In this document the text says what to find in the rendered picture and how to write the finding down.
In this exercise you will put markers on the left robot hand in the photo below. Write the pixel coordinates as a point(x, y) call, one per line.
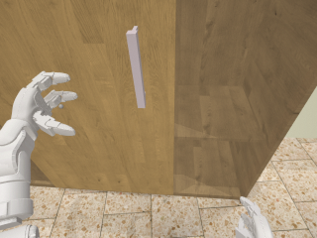
point(29, 102)

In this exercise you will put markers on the left robot upper arm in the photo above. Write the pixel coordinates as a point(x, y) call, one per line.
point(26, 231)

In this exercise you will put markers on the right robot hand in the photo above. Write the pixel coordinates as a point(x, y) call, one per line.
point(258, 226)

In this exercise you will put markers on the handle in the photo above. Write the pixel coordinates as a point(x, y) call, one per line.
point(136, 66)

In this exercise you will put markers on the left robot forearm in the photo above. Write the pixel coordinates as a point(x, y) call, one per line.
point(17, 142)

